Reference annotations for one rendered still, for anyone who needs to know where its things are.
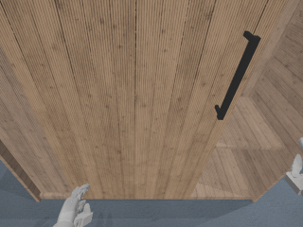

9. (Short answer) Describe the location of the robot right hand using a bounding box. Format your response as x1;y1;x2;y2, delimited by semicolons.
284;137;303;197

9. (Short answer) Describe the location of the robot left hand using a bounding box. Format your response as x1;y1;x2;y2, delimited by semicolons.
57;183;93;227

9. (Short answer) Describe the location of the wardrobe door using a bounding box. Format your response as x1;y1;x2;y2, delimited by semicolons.
0;0;288;200
0;44;73;193

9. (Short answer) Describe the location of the handle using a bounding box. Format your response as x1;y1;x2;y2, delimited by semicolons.
214;30;261;120

